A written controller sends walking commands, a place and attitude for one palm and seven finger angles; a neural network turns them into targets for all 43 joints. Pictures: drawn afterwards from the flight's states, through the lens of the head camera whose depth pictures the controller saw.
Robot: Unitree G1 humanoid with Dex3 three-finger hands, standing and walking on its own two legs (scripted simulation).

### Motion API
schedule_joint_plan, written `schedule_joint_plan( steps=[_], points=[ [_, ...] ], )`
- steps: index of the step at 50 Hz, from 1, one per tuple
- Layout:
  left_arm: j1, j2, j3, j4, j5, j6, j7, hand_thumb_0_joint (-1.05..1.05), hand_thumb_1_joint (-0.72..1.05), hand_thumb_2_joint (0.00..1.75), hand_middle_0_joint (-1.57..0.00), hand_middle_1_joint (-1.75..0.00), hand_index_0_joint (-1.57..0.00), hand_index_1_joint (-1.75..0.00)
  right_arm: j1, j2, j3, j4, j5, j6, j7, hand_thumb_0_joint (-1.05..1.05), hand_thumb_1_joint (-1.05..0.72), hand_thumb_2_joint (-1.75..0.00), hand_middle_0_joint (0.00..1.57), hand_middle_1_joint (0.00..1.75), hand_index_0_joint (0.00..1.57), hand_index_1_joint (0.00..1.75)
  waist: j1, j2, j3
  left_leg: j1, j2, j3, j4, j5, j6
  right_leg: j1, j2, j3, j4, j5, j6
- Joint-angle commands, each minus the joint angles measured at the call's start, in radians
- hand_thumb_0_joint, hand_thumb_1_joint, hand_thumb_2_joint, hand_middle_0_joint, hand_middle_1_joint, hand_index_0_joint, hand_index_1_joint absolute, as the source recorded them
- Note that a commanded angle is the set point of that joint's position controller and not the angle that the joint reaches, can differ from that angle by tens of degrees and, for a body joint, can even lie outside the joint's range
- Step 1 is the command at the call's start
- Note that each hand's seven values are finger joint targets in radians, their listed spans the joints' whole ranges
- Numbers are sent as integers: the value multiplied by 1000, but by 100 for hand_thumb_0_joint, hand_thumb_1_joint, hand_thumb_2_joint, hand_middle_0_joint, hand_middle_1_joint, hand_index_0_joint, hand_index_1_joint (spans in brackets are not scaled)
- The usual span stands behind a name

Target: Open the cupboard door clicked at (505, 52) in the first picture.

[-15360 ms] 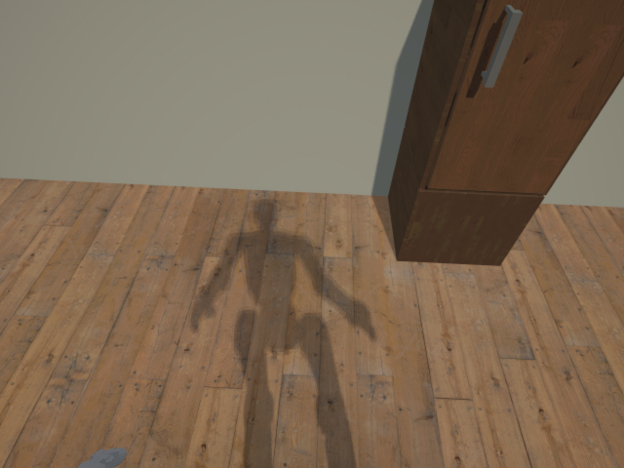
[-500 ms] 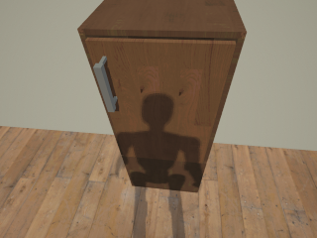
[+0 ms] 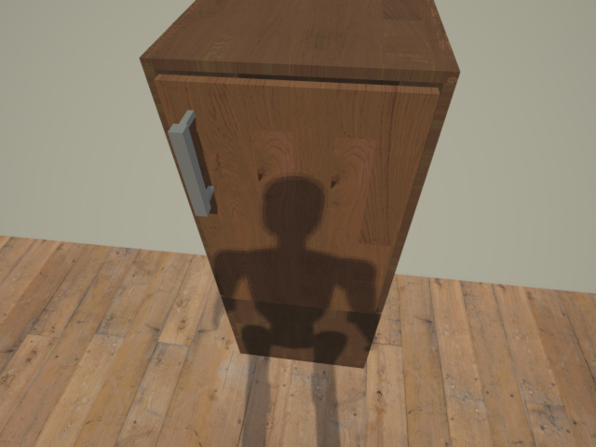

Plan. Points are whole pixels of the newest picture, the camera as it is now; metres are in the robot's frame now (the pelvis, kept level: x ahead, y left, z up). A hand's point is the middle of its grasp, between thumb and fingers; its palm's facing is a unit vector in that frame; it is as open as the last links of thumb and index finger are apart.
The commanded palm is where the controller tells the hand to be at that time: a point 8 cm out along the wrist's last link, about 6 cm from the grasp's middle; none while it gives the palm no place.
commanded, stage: look again from close up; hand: left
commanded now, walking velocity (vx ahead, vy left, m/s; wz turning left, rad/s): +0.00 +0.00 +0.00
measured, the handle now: (196, 166) +0.50 +0.19 +0.11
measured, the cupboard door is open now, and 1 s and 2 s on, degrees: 0 0 0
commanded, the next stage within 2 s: raise the hand with hooked fingers in 0.88 s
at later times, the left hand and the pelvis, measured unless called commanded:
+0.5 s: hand out of the picture +0.05 +0.22 -0.16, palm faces -0.01 -0.96 -0.28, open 7.4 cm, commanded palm none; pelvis +0.00 +0.01 +0.00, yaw +0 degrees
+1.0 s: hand out of the picture +0.05 +0.23 -0.17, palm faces -0.01 -0.96 -0.27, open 7.4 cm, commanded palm +0.09 +0.28 -0.07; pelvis +0.00 +0.02 +0.00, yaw +0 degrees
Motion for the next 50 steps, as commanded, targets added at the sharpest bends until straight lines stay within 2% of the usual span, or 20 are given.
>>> schedule_joint_plan(
  steps=[1, 4, 9, 12, 18, 21, 23, 27, 35, 42, 46, 48, 49, 50],
  points=[
    [-24, 197, 36, -59, 2, -17, 8, 0, 90, 90, -20, -30, -20, -30, 12, -148, -22, -37, 3, -13, -13, 0, -90, -90, 20, 30, 20, 30, 2, -27, -40, -49, 68, -63, -50, 65, 47, 48, -170, 172, -88, 136, 8],
    [-22, 196, 36, -59, 3, -16, 8, 0, 90, 90, -20, -30, -20, -30, 23, -146, -22, -29, 3, -13, -13, 0, -90, -90, 20, 30, 20, 30, 1, -36, -47, -45, 69, -64, -50, 66, 47, 52, -168, 169, -90, 128, 9],
    [-15, 188, 33, -51, 2, -16, 8, 0, 90, 90, -20, -30, -20, -30, 31, -140, -19, -19, 4, -15, -13, 0, -90, -90, 20, 30, 20, 30, 3, -17, -42, -49, 73, -67, -58, 73, 48, 53, -167, 163, -86, 133, 7],
    [-12, 177, 30, -48, 3, -13, 8, 0, 90, 90, -20, -30, -20, -30, 42, -124, -17, -12, 4, -13, -14, 0, -90, -90, 20, 30, 20, 30, 4, -30, -9, -63, 75, -70, -66, 53, 49, 35, -162, 156, -92, 92, 9],
    [2, 166, 28, -42, 3, -12, 8, 0, 90, 90, -20, -30, -20, -30, 54, -118, -15, -2, 4, -14, -14, 0, -90, -90, 20, 30, 20, 30, 6, -18, -4, -70, 74, -72, -67, 41, 51, 25, -159, 157, -93, 60, 10],
    [11, 160, 27, -39, 2, -13, 9, 0, 90, 90, -20, -30, -20, -30, 60, -116, -16, 0, 4, -16, -14, 0, -90, -90, 20, 30, 20, 30, 5, -23, -25, -60, 73, -74, -65, 44, 52, 31, -160, 160, -91, 64, 9],
    [14, 159, 27, -38, 3, -14, 9, 0, 90, 90, -20, -30, -20, -30, 60, -109, -17, 3, 6, -16, -15, 0, -90, -90, 20, 30, 20, 30, 5, -22, -20, -64, 73, -71, -61, 50, 51, 31, -161, 157, -85, 85, 9],
    [21, 148, 25, -34, 4, -11, 10, 0, 90, 90, -20, -30, -20, -30, 64, -94, -17, 7, 5, -13, -15, 0, -90, -90, 20, 30, 20, 30, 6, -29, 12, -75, 71, -70, -63, 22, 53, 8, -159, 158, -96, 37, 10],
    [34, 139, 24, -29, 3, -16, 11, 0, 90, 90, -20, -30, -20, -30, 67, -95, -18, 13, 6, -20, -17, 0, -90, -90, 20, 30, 20, 30, 6, -21, -30, -56, 75, -75, -54, 74, 57, 32, -161, 151, -68, 121, 9],
    [38, 128, 21, -22, 4, -13, 11, 0, 90, 90, -20, -30, -20, -30, 63, -82, -18, 17, 5, -18, -19, 0, -90, -90, 20, 30, 20, 30, 7, -3, -6, -60, 79, -76, -57, 78, 58, 18, -158, 139, -59, 123, 11],
    [40, 129, 20, -22, 3, -14, 10, 0, 90, 90, -20, -30, -20, -30, 58, -90, -19, 16, 6, -19, -19, 0, -90, -90, 20, 30, 20, 30, 7, -20, -16, -58, 75, -75, -55, 71, 58, 20, -160, 144, -60, 123, 12],
    [42, 127, 20, -21, 4, -15, 12, 0, 90, 90, -20, -30, -20, -30, 58, -87, -19, 18, 7, -19, -19, 0, -90, -90, 20, 30, 20, 30, 6, -19, -24, -47, 77, -74, -51, 92, 59, 25, -162, 141, -55, 148, 12],
    [202, 58, 16, 25, 0, -22, 58, 0, 90, 90, -20, -30, -20, -30, -32, -46, -21, -52, 22, -16, -10, 0, -90, -90, 20, 30, 20, 30, 57, 22, -49, -101, 93, 25, 176, 58, 34, 58, -247, 161, -14, 487, 81],
    [-595, 416, 318, -1404, -186, -246, 28, 0, 88, 89, -20, -32, -20, -32, -4, -151, -41, -408, 67, -148, -57, 0, -90, -90, 20, 30, 20, 30, -56, 113, -496, 51, -77, -44, 33, 189, 54, 194, -132, 98, 43, 347, 38]
  ],
)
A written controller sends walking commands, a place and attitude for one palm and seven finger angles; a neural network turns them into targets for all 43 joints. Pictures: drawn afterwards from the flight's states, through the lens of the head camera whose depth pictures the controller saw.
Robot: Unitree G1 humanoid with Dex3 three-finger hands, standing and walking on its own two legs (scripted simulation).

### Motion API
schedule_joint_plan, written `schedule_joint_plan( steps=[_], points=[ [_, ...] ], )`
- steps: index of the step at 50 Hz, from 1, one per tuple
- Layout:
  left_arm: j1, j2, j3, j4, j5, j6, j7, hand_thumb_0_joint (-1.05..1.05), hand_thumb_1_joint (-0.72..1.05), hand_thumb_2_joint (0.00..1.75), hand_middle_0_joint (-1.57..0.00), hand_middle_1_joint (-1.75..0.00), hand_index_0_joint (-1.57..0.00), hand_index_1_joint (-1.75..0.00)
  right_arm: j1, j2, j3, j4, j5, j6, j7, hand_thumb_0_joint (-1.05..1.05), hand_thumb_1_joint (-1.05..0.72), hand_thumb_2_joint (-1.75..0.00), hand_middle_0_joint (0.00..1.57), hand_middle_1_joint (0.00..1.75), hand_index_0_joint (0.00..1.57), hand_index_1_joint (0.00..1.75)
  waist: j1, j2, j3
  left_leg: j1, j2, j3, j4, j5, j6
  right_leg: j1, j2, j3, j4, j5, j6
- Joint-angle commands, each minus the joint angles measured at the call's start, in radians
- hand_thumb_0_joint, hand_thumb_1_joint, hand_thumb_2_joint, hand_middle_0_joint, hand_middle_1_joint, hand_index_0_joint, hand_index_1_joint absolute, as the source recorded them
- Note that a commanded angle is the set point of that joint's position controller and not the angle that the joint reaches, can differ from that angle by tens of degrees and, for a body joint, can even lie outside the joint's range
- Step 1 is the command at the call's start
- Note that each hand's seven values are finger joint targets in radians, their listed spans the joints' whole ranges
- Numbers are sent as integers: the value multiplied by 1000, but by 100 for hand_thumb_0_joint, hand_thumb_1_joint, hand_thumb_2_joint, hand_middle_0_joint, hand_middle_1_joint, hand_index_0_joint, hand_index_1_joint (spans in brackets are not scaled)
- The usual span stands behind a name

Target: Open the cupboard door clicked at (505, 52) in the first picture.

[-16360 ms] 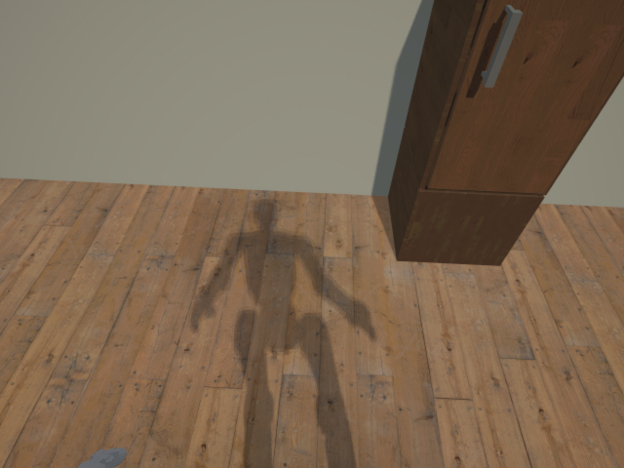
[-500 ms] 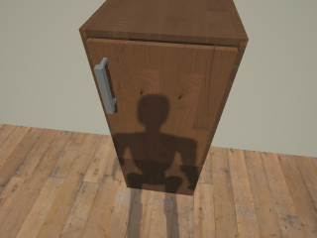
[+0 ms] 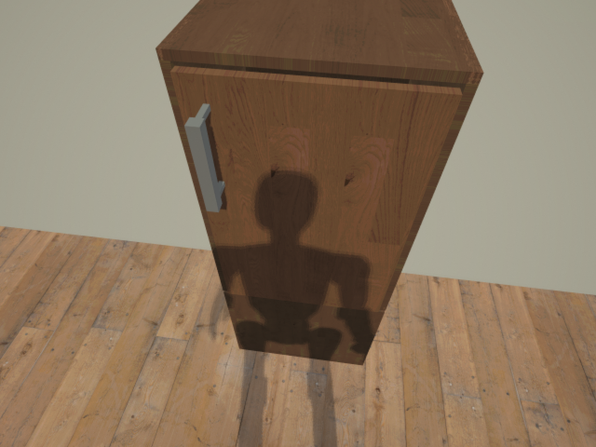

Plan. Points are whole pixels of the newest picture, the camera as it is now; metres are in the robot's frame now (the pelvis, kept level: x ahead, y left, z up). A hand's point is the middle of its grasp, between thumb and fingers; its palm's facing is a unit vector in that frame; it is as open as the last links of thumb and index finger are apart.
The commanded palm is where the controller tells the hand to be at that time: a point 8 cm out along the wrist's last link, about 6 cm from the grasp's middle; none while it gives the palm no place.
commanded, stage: raise the hand with hooked fingers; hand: left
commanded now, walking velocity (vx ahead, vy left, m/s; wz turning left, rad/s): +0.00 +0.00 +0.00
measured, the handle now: (209, 160) +0.49 +0.17 +0.11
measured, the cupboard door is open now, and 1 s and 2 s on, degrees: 0 0 0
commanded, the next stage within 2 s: none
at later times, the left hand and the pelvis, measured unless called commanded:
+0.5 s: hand (99, 441) +0.13 +0.25 -0.02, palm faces +0.08 -1.00 -0.01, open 9.2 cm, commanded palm +0.13 +0.29 -0.01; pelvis -0.02 +0.02 -0.07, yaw +5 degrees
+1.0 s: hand (73, 368) +0.20 +0.28 +0.04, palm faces -0.03 -1.00 -0.09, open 12.2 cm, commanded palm +0.17 +0.33 +0.06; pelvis -0.02 +0.04 -0.05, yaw +4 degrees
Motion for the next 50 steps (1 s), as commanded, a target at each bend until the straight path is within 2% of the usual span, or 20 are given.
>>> schedule_joint_plan(
  steps=[1, 2, 3, 4, 5, 6, 7, 9, 10, 12, 15, 18, 20, 26, 30, 33, 37, 40, 44, 50],
  points=[
    [-106, 354, 291, -1165, -115, -193, 20, 0, 85, 88, -20, -33, -20, -33, -115, -158, -34, -430, 39, -224, -87, 0, -90, -90, 20, 30, 20, 30, 58, 293, -391, 55, -55, 4, 8, 309, 47, 179, -76, 33, 71, 214, -34],
    [-46, 258, 242, -1088, -160, -164, 53, 0, 83, 87, -21, -34, -21, -34, -100, -167, -31, -387, 50, -242, -94, 0, -90, -90, 20, 30, 20, 30, 26, 295, -315, 0, -37, -17, 29, 228, 14, 115, -82, -15, 68, 96, -30],
    [178, 10, 115, -929, -188, -111, 33, 0, 81, 86, -21, -36, -21, -36, -67, -88, -24, -382, 68, -249, -82, 0, -90, -90, 20, 30, 20, 30, -3, 146, -172, -41, -20, -17, 20, 152, 22, 2, -64, -53, 43, 36, 0],
    [-8, 43, 143, -1067, -221, -155, 9, 0, 78, 85, -21, -37, -21, -37, -96, -139, -37, -465, 63, -272, -72, 0, -90, -90, 20, 30, 20, 30, -33, 53, -21, -128, -21, -57, 43, 76, 24, -93, -69, -63, 40, -23, 16],
    [54, 69, 190, -1002, -229, -207, -25, 0, 76, 84, -21, -39, -21, -39, -71, -150, -63, -479, 53, -286, -70, 0, -90, -90, 20, 30, 20, 30, -33, -75, -26, -171, -20, -47, 87, 14, 28, -160, -68, -76, 46, -122, 27],
    [166, 26, 177, -916, -242, -261, -69, 0, 74, 83, -21, -40, -21, -40, -76, -148, -67, -501, 48, -299, -65, 0, -90, -90, 20, 30, 20, 30, -12, -174, 29, -255, -27, -49, 130, -42, 30, -227, -62, -84, 72, -195, 34],
    [309, 24, 211, -815, -256, -308, -117, 0, 71, 82, -21, -42, -21, -42, -83, -146, -73, -528, 46, -304, -54, 0, -90, -90, 20, 30, 20, 30, 23, -193, 41, -320, -38, -47, 177, -58, 26, -257, -63, -80, 112, -220, 26],
    [428, -19, 194, -791, -289, -428, -237, 0, 67, 80, -22, -45, -22, -45, -87, -141, -80, -585, 40, -308, -28, 0, -90, -90, 20, 30, 20, 30, 51, -272, -10, -432, -58, -27, 272, -80, 13, -295, -58, -69, 209, -237, 25],
    [439, -12, 193, -810, -296, -487, -299, 0, 64, 79, -22, -47, -22, -47, -92, -147, -85, -615, 39, -312, -15, 0, -90, -90, 20, 30, 20, 30, 53, -270, -55, -469, -66, -21, 315, -78, 9, -299, -58, -59, 255, -215, 20],
    [428, 58, 233, -847, -297, -564, -418, 0, 60, 77, -22, -50, -22, -50, -89, -167, -94, -678, 41, -314, 11, 0, -90, -90, 20, 30, 20, 30, 63, -125, -127, -477, -77, -10, 391, -34, 5, -294, -66, -27, 337, -122, 1],
    [262, 204, 318, -1012, -310, -598, -549, 0, 53, 74, -23, -54, -23, -54, -95, -169, -83, -751, 52, -310, 4, 0, -90, -90, 20, 30, 20, 30, 47, -53, -270, -528, -74, -11, 471, -27, 22, -312, -72, 20, 402, -114, 6],
    [99, 223, 367, -1274, -396, -574, -540, 0, 46, 71, -23, -58, -23, -58, -63, -149, -70, -782, 45, -301, -12, 0, -90, -90, 20, 30, 20, 30, 39, 118, -357, -474, -61, -32, 502, 7, 29, -329, -51, 15, 449, -97, 5],
    [62, 182, 344, -1384, -416, -560, -501, 0, 41, 69, -24, -62, -24, -62, -50, -139, -61, -770, 48, -297, -22, 0, -90, -90, 20, 30, 20, 30, 16, 164, -353, -423, -47, -57, 504, 54, 33, -355, -32, -32, 475, -25, 2],
    [-4, 162, 215, -1363, -313, -425, -468, 0, 27, 63, -25, -70, -25, -70, -26, -154, -40, -725, 56, -290, -46, 0, -90, -90, 20, 30, 20, 30, -57, 134, -223, -463, -19, -116, 474, -48, 39, -451, -20, -77, 442, -136, 9],
    [95, 239, 280, -1282, -298, -259, -498, 0, 18, 59, -25, -76, -25, -76, -44, -159, -33, -760, 73, -281, -54, 0, -90, -90, 20, 30, 20, 30, -6, 95, -296, -455, -27, -119, 421, -54, 37, -363, -30, -83, 404, -150, 10],
    [124, 281, 386, -1285, -353, -187, -485, 0, 11, 56, -26, -81, -26, -81, -71, -148, -19, -788, 73, -269, -55, 0, -90, -90, 20, 30, 20, 30, 39, 38, -332, -445, -28, -116, 382, -4, 27, -277, -28, -104, 400, -110, 10],
    [61, 297, 463, -1336, -423, -203, -436, 0, 1, 52, -26, -87, -26, -87, -74, -140, -4, -789, 64, -276, -63, 0, -90, -90, 20, 30, 20, 30, 57, 3, -289, -440, -23, -116, 352, 20, 15, -255, -17, -116, 387, -100, 8],
    [18, 256, 400, -1349, -402, -243, -424, 0, -6, 49, -27, -92, -27, -92, -36, -148, -4, -768, 64, -295, -60, 0, -90, -90, 20, 30, 20, 30, 26, 70, -265, -406, -18, -114, 336, 12, 11, -294, -20, -115, 374, -112, 10],
    [-59, 279, 348, -1297, -358, -226, -459, 0, -15, 45, -27, -98, -27, -98, -9, -166, -6, -741, 71, -313, -62, 0, -90, -90, 20, 30, 20, 30, -6, 105, -231, -379, -13, -120, 320, -26, 19, -302, -26, -101, 339, -130, 12],
    [-171, 396, 459, -1295, -379, -174, -490, 0, -29, 39, -29, -107, -29, -107, -26, -175, -6, -733, 78, -320, -86, 0, -90, -90, 20, 30, 20, 30, 18, 97, -277, -312, -18, -119, 281, 0, 29, -212, -31, -95, 287, -103, 11]
  ],
)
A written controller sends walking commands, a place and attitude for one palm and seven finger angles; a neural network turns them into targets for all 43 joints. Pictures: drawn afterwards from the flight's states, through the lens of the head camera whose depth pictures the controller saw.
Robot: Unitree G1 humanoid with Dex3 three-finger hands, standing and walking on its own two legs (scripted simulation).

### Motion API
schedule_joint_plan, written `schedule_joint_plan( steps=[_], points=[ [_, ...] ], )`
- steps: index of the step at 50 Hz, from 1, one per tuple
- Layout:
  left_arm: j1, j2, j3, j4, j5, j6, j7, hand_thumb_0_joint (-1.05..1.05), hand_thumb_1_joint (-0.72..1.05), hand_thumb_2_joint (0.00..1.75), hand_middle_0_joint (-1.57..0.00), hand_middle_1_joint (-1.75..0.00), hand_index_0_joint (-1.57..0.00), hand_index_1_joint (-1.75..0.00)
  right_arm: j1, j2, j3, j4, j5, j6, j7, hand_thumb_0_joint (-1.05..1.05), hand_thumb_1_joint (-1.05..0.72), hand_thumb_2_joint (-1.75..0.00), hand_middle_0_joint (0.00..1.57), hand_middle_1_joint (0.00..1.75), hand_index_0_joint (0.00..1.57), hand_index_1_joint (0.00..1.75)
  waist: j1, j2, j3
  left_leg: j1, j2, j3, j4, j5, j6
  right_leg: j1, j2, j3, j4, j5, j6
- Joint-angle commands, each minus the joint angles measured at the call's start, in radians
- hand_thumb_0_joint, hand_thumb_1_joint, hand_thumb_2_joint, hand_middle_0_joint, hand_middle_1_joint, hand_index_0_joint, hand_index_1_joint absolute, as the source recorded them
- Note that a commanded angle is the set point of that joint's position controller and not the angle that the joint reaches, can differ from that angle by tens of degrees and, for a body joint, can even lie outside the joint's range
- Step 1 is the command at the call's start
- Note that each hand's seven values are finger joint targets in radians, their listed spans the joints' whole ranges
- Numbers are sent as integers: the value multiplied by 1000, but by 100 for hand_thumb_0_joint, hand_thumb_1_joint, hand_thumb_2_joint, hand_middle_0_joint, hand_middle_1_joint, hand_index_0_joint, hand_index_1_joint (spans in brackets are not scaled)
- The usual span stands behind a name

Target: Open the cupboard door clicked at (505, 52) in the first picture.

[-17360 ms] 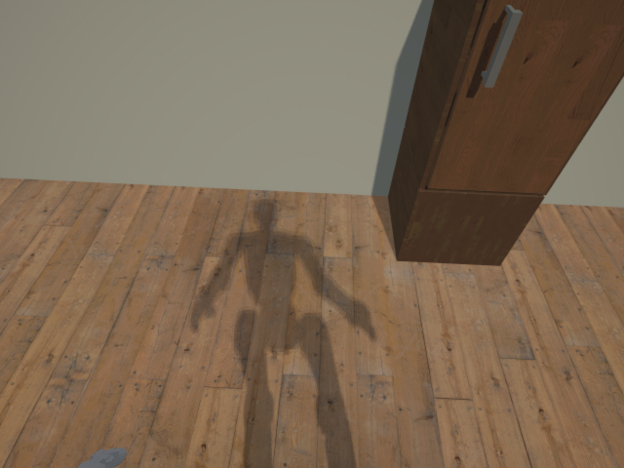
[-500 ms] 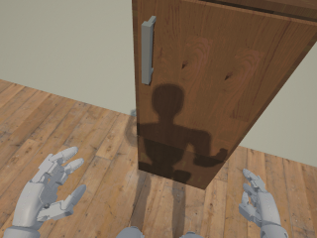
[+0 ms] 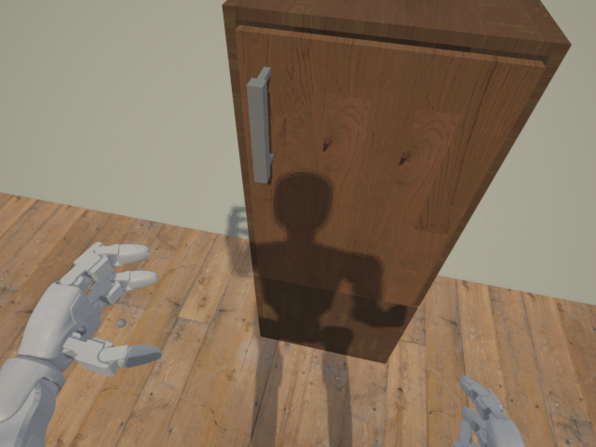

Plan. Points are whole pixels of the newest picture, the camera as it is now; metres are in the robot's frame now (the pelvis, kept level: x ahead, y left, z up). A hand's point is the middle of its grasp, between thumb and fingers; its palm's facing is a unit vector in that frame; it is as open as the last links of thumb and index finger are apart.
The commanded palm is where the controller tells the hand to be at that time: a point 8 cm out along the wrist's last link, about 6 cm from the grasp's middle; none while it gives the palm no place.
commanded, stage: raise the hand with hooked fingers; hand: left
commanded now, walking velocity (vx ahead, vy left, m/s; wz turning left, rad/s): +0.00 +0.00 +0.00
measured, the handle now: (263, 128) +0.53 +0.09 +0.16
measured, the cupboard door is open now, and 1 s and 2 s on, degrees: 0 0 0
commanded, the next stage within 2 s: move the hooked fingers beside the handle in 1.08 s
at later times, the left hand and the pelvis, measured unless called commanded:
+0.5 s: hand (81, 235) +0.29 +0.26 +0.17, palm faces -0.04 -0.99 -0.09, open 13.9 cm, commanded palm +0.27 +0.30 +0.18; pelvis +0.02 -0.02 +0.02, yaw +0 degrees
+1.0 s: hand (96, 222) +0.31 +0.25 +0.18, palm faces -0.05 -1.00 -0.06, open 14.0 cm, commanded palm +0.28 +0.29 +0.18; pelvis +0.02 -0.02 +0.03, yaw +0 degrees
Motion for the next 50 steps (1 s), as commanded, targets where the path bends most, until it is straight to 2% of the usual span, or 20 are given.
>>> schedule_joint_plan(
  steps=[1, 2, 4, 9, 10, 13, 15, 19, 22, 26, 29, 30, 32, 33, 35, 38, 42, 45, 46, 50],
  points=[
    [-238, 280, 180, -218, -45, -34, -11, 0, -31, 38, -29, -108, -29, -108, -118, -122, -43, -173, 9, -70, -29, 0, -90, -90, 20, 30, 20, 30, 20, 84, -166, 104, 24, -56, -240, 211, -29, 137, 19, -28, -135, 79, -42],
    [-257, 308, 211, -209, -51, -31, -8, 0, -34, 37, -29, -110, -29, -110, -119, -122, -41, -170, 7, -66, -30, 0, -90, -90, 20, 30, 20, 30, 29, 78, -157, 109, 23, -55, -245, 220, -31, 155, 24, -27, -142, 84, -45],
    [-280, 286, 206, -188, -63, -27, -10, 0, -38, 35, -29, -112, -29, -112, -126, -114, -36, -169, 10, -64, -33, 0, -90, -90, 20, 30, 20, 30, 26, 93, -141, 132, 24, -52, -261, 244, -34, 166, 25, -32, -155, 114, -45],
    [-351, 253, 143, -59, -46, 47, -52, 0, -50, 30, -30, -120, -30, -120, -116, -121, -29, -159, 18, -50, -34, 0, -90, -90, 20, 30, 20, 30, 13, 102, -69, 147, 23, -42, -291, 259, -31, 173, 25, -23, -196, 154, -42],
    [-370, 253, 133, -40, -40, 66, -62, 0, -50, 30, -30, -120, -30, -120, -113, -122, -30, -160, 20, -46, -36, 0, -90, -90, 20, 30, 20, 30, 7, 79, -66, 151, 23, -42, -296, 249, -27, 171, 24, -21, -206, 149, -39],
    [-437, 296, 151, -42, -31, 95, -88, 0, -50, 30, -30, -120, -30, -120, -117, -125, -28, -163, 20, -39, -37, 0, -90, -90, 20, 30, 20, 30, 12, 76, -106, 190, 21, -40, -305, 292, -22, 207, 23, -14, -222, 191, -40],
    [-484, 339, 188, -48, -33, 96, -94, 0, -50, 30, -30, -120, -30, -120, -120, -124, -27, -165, 17, -33, -41, 0, -90, -90, 20, 30, 20, 30, 12, 38, -135, 208, 19, -39, -307, 304, -19, 227, 23, -12, -231, 203, -38],
    [-570, 410, 266, -71, -54, 63, -96, 0, -50, 30, -30, -120, -30, -120, -135, -114, -17, -163, 12, -30, -43, 0, -90, -90, 20, 30, 20, 30, 26, 69, -181, 255, 14, -34, -320, 358, -21, 286, 24, -7, -245, 256, -45],
    [-585, 419, 277, -2, -56, 67, -105, 0, -50, 30, -30, -120, -30, -120, -128, -116, -14, -148, 11, -23, -44, 0, -90, -90, 20, 30, 20, 30, 32, 58, -171, 262, 13, -29, -327, 394, -21, 306, 27, -6, -260, 297, -45],
    [-636, 386, 214, 104, -44, 120, -135, 0, -50, 30, -30, -120, -30, -120, -124, -123, -16, -135, 24, -9, -47, 0, -90, -90, 20, 30, 20, 30, 13, 87, -106, 256, 12, -25, -354, 347, -20, 271, 15, -5, -286, 264, -40],
    [-696, 428, 225, 121, -38, 149, -157, 0, -50, 30, -30, -120, -30, -120, -123, -130, -18, -139, 26, -1, -45, 0, -90, -90, 20, 30, 20, 30, 17, 53, -140, 268, 8, -22, -357, 376, -15, 305, 13, 4, -296, 301, -39],
    [-665, 416, 222, 160, -37, 159, -163, 0, -50, 30, -30, -120, -30, -120, -121, -130, -19, -143, 25, 1, -43, 0, -90, -90, 20, 30, 20, 30, 19, 44, -134, 257, 6, -19, -355, 370, -13, 302, 12, 6, -297, 297, -39],
    [-618, 408, 230, 182, -46, 160, -172, 0, -50, 30, -30, -120, -30, -120, -120, -132, -21, -145, 24, 4, -35, 0, -90, -90, 20, 30, 20, 30, 29, -13, -135, 249, 7, -17, -351, 395, -12, 314, 14, 6, -293, 325, -38],
    [-619, 403, 228, 173, -48, 154, -177, 0, -50, 30, -30, -120, -30, -120, -122, -135, -22, -147, 24, 5, -30, 0, -90, -90, 20, 30, 20, 30, 26, -12, -151, 252, 5, -16, -352, 407, -12, 320, 13, 4, -286, 339, -37],
    [-623, 433, 266, 124, -55, 135, -172, 0, -50, 30, -30, -120, -30, -120, -133, -132, -27, -160, 22, 3, -24, 0, -90, -90, 20, 30, 20, 30, 37, 18, -198, 267, 1, -8, -346, 414, -11, 339, 8, 12, -281, 349, -37],
    [-649, 460, 296, 55, -61, 104, -153, 0, -50, 30, -30, -120, -30, -120, -137, -124, -27, -166, 17, 1, -20, 0, -90, -90, 20, 30, 20, 30, 44, 56, -219, 287, 1, -1, -350, 433, -12, 357, 10, 15, -282, 368, -40],
    [-645, 438, 284, 68, -55, 94, -129, 0, -50, 30, -30, -120, -30, -120, -126, -124, -28, -154, 18, 3, -26, 0, -90, -90, 20, 30, 20, 30, 38, 57, -158, 278, 6, 5, -363, 399, -13, 334, 13, 13, -298, 329, -39],
    [-663, 419, 259, 90, -38, 108, -122, 0, -50, 30, -30, -120, -30, -120, -127, -124, -27, -152, 22, 8, -34, 0, -90, -90, 20, 30, 20, 30, 26, 94, -132, 274, 5, 5, -376, 349, -14, 308, 10, 14, -311, 277, -38],
    [-667, 406, 244, 93, -36, 111, -121, 0, -50, 30, -30, -120, -30, -120, -126, -122, -28, -151, 24, 8, -37, 0, -90, -90, 20, 30, 20, 30, 19, 79, -125, 278, 6, 3, -379, 342, -13, 304, 10, 11, -314, 268, -36],
    [-675, 411, 241, 87, -34, 114, -127, 0, -50, 30, -30, -120, -30, -120, -130, -124, -25, -155, 22, 8, -42, 0, -90, -90, 20, 30, 20, 30, 20, 58, -155, 286, 4, -3, -377, 352, -11, 325, 12, 14, -316, 283, -36]
  ],
)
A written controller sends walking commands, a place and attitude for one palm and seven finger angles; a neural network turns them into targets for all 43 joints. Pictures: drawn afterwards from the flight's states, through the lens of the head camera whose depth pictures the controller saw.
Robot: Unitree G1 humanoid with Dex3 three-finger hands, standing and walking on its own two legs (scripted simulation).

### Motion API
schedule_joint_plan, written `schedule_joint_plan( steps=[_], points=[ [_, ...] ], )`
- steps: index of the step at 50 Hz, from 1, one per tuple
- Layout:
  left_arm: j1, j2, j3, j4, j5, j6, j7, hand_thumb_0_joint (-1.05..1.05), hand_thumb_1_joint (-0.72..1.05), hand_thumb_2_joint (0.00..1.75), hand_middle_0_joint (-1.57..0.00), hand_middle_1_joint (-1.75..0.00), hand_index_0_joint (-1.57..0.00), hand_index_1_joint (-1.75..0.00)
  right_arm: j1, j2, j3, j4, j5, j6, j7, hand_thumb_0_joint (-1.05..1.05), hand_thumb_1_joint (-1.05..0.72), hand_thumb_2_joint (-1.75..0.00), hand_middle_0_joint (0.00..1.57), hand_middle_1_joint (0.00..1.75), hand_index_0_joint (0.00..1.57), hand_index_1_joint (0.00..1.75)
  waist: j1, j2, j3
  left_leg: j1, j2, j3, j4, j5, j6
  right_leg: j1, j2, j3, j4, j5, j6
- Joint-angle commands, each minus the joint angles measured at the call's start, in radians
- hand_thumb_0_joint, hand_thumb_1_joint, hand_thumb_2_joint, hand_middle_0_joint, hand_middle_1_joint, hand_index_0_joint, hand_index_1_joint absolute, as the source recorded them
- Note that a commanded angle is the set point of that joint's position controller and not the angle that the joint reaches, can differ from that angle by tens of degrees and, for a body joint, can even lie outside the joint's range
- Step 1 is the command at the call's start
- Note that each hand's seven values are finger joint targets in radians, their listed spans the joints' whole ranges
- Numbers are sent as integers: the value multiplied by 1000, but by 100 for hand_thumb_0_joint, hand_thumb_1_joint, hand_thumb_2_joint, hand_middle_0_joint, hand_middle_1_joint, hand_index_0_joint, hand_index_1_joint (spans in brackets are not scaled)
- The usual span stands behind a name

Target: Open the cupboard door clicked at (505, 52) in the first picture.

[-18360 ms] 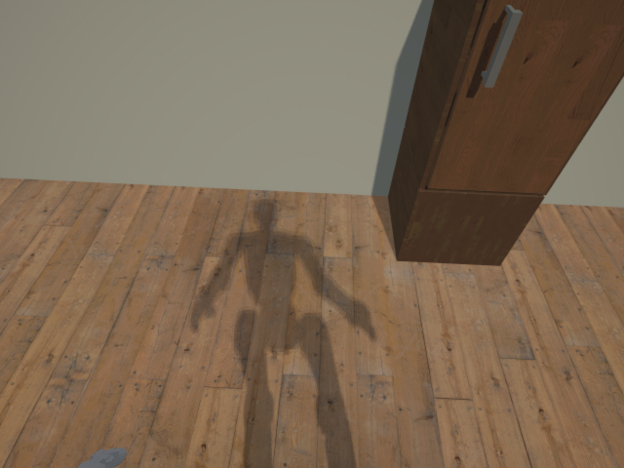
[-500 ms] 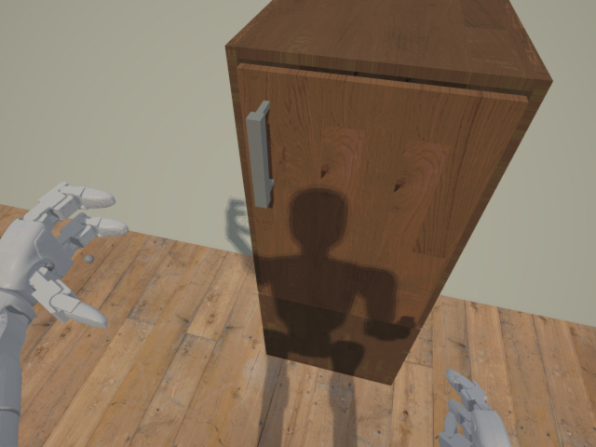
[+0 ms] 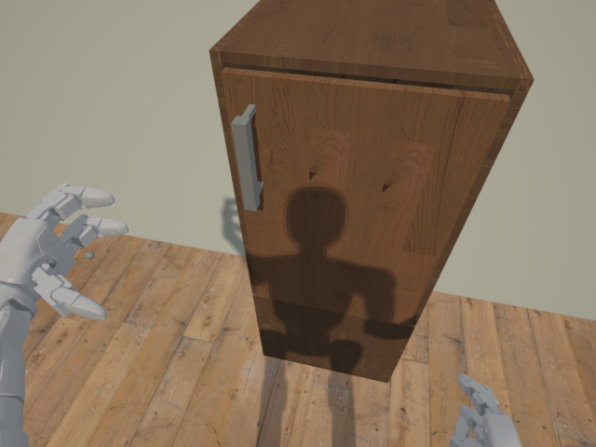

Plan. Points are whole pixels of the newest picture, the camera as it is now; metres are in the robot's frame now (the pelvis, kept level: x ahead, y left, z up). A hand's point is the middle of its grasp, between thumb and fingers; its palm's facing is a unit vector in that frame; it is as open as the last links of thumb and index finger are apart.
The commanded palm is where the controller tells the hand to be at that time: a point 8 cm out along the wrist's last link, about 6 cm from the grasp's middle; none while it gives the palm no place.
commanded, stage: raise the hand with hooked fingers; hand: left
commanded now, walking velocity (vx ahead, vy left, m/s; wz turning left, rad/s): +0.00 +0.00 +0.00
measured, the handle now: (251, 160) +0.51 +0.12 +0.13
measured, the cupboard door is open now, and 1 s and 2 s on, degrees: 0 0 0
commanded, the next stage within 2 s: move the hooked fingers beside the handle in 0.08 s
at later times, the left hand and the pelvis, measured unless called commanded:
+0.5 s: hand (121, 233) +0.33 +0.25 +0.14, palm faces -0.10 -0.99 -0.03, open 14.0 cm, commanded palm +0.30 +0.30 +0.15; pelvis +0.00 +0.01 +0.00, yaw +0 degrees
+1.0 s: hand (165, 206) +0.38 +0.22 +0.14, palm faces -0.13 -0.99 +0.00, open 14.0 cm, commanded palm +0.36 +0.27 +0.14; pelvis +0.00 +0.01 +0.00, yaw +0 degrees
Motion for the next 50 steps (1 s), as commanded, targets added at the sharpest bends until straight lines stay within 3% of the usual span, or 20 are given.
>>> schedule_joint_plan(
  steps=[1, 2, 9, 11, 14, 18, 19, 22, 24, 26, 27, 31, 32, 34, 39, 40, 43, 46, 47, 50],
  points=[
    [-292, 298, 81, -202, -22, -52, -8, 0, -50, 30, -30, -120, -30, -120, -96, -124, -46, -154, 5, -54, -18, 0, -90, -90, 20, 30, 20, 30, -6, 48, -189, 30, -13, -6, -92, 233, 20, 86, -5, 5, -74, 183, -4],
    [-288, 301, 86, -199, -31, -56, -13, 0, -50, 30, -30, -120, -30, -120, -97, -125, -46, -149, 4, -52, -18, 0, -90, -90, 20, 30, 20, 30, -3, 15, -177, 31, -11, -5, -88, 246, 21, 93, -2, 9, -78, 197, -5],
    [-308, 308, 88, -180, -28, -54, -18, 0, -50, 30, -30, -120, -30, -120, -103, -122, -42, -154, 5, -51, -16, 0, -90, -90, 20, 30, 20, 30, -1, 48, -176, 28, -14, -10, -97, 223, 17, 77, -4, 3, -76, 169, -8],
    [-381, 274, 43, -179, -23, -61, -16, 0, -50, 30, -30, -120, -30, -120, -102, -123, -41, -146, 6, -51, -22, 0, -90, -90, 20, 30, 20, 30, -19, 74, -172, 42, -13, -11, -97, 215, 16, 53, -2, 1, -75, 160, -8],
    [-421, 261, 19, -155, -21, -67, -11, 0, -50, 30, -30, -120, -30, -120, -93, -124, -41, -137, 6, -51, -26, 0, -90, -90, 20, 30, 20, 30, -28, 42, -165, 41, -10, -16, -98, 210, 16, 46, 0, 0, -77, 152, -8],
    [-499, 248, -17, -118, 1, -64, 13, 0, -50, 30, -30, -120, -30, -120, -90, -124, -38, -127, 5, -48, -31, 0, -90, -90, 20, 30, 20, 30, -30, 67, -163, 39, -8, -23, -107, 180, 12, 21, -3, -2, -79, 112, -12],
    [-515, 246, -19, -91, 4, -64, 18, 0, -50, 30, -30, -120, -30, -120, -84, -126, -38, -122, 5, -46, -32, 0, -90, -90, 20, 30, 20, 30, -37, 34, -162, 35, -7, -26, -107, 177, 13, 19, -4, -4, -80, 110, -11],
    [-495, 300, 34, -70, 15, -68, 32, 0, -50, 30, -30, -120, -30, -120, -78, -132, -42, -124, 0, -40, -28, 0, -90, -90, 20, 30, 20, 30, -11, 14, -220, 33, -7, -23, -101, 233, 10, 67, -6, -3, -66, 159, -16],
    [-507, 269, 12, -114, 18, -78, 39, 0, -50, 30, -30, -120, -30, -120, -87, -119, -40, -142, -1, -40, -22, 0, -90, -90, 20, 30, 20, 30, -8, 61, -271, 59, -8, -21, -98, 285, 7, 89, -11, -3, -49, 213, -18],
    [-489, 242, -1, -118, 15, -82, 46, 0, -50, 30, -30, -120, -30, -120, -85, -116, -39, -143, -2, -40, -17, 0, -90, -90, 20, 30, 20, 30, -6, 83, -272, 70, -6, -18, -94, 321, 2, 87, -11, -5, -44, 249, -19],
    [-457, 275, 38, -98, 11, -80, 49, 0, -50, 30, -30, -120, -30, -120, -76, -121, -43, -141, -6, -37, -13, 0, -90, -90, 20, 30, 20, 30, 5, 28, -276, 56, -5, -13, -87, 346, 6, 114, -6, -1, -45, 281, -18],
    [-468, 230, -2, -66, 21, -58, 55, 0, -50, 30, -30, -120, -30, -120, -67, -125, -47, -140, 1, -23, -9, 0, -90, -90, 20, 30, 20, 30, -10, 29, -233, 36, -1, -10, -97, 341, 2, 77, -8, -9, -41, 277, -15],
    [-458, 225, -5, -42, 17, -50, 56, 0, -50, 30, -30, -120, -30, -120, -64, -126, -45, -138, -1, -19, -6, 0, -90, -90, 20, 30, 20, 30, -7, -5, -209, 22, 0, -7, -98, 335, 4, 78, -5, -7, -48, 279, -16],
    [-503, 253, 13, -43, 23, -44, 64, 0, -50, 30, -30, -120, -30, -120, -60, -131, -49, -136, 1, -10, -7, 0, -90, -90, 20, 30, 20, 30, -16, 14, -214, 13, -4, -1, -98, 311, 6, 76, -10, -1, -50, 270, -14],
    [-637, 195, -66, -110, 33, -81, 82, 0, -50, 30, -30, -120, -30, -120, -53, -122, -50, -131, 0, -8, -16, 0, -90, -90, 20, 30, 20, 30, -41, 60, -264, 75, 0, -10, -92, 323, 3, 51, -6, 1, -51, 256, -15],
    [-648, 179, -81, -94, 35, -86, 87, 0, -50, 30, -30, -120, -30, -120, -47, -122, -49, -126, 0, -8, -18, 0, -90, -90, 20, 30, 20, 30, -46, 44, -267, 81, 0, -11, -91, 316, 4, 45, -4, -1, -52, 250, -15],
    [-691, 203, -66, -54, 40, -98, 103, 0, -50, 30, -30, -120, -30, -120, -36, -127, -51, -106, -2, -2, -22, 0, -90, -90, 20, 30, 20, 30, -49, 13, -274, 72, 0, -12, -91, 306, 7, 51, -5, 3, -56, 251, -15],
    [-714, 180, -92, 37, 60, -83, 117, 0, -50, 30, -30, -120, -30, -120, -32, -126, -47, -93, 0, 9, -23, 0, -90, -90, 20, 30, 20, 30, -56, 24, -238, 47, -2, -10, -96, 276, 7, 26, -11, 0, -57, 229, -15],
    [-703, 208, -67, 85, 63, -77, 123, 0, -50, 30, -30, -120, -30, -120, -24, -130, -45, -88, -4, 17, -20, 0, -90, -90, 20, 30, 20, 30, -48, -9, -232, 21, -4, -6, -92, 274, 10, 41, -11, 5, -58, 233, -16],
    [-742, 237, -49, 114, 81, -77, 133, 0, -50, 30, -30, -120, -30, -120, -19, -131, -47, -95, -4, 33, -15, 0, -90, -90, 20, 30, 20, 30, -45, -1, -281, 7, -8, -3, -87, 294, 10, 74, -17, 11, -42, 270, -16]
  ],
)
